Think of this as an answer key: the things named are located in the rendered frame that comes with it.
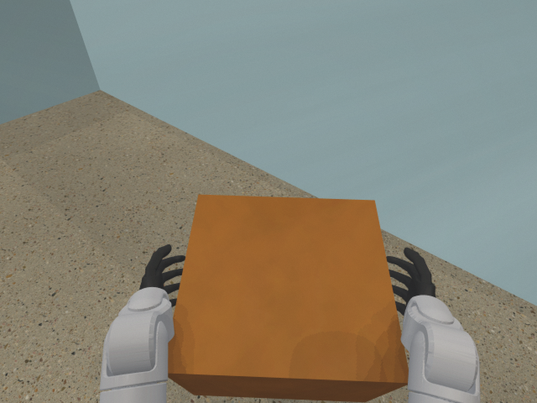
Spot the carton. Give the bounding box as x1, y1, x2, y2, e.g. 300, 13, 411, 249
168, 195, 409, 402

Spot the robot left forearm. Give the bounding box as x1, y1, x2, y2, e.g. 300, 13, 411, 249
100, 287, 175, 403

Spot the robot right hand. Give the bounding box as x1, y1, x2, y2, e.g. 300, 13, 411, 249
386, 248, 436, 316

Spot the robot left hand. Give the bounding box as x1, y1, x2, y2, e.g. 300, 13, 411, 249
139, 244, 185, 307

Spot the robot right forearm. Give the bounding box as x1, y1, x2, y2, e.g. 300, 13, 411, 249
401, 295, 481, 403

